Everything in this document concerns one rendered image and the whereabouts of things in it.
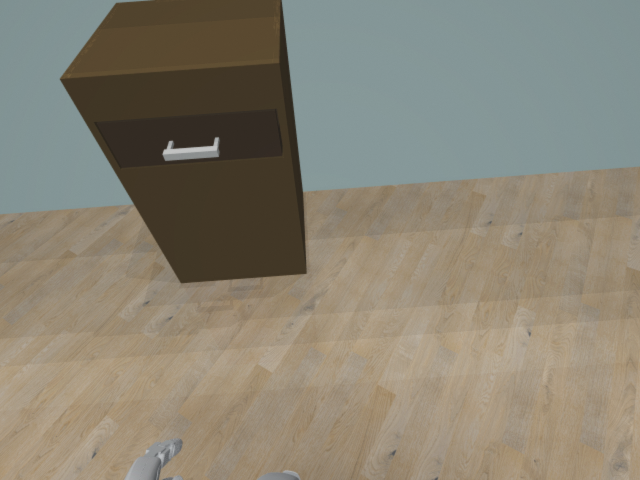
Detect handle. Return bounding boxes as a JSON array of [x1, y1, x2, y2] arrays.
[[162, 137, 220, 161]]

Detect robot left hand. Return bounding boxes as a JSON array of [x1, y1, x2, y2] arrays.
[[124, 438, 183, 480]]

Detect drawer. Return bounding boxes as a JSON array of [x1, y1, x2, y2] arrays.
[[97, 109, 283, 168]]

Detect cabinet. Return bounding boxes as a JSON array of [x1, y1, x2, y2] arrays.
[[60, 0, 307, 283]]

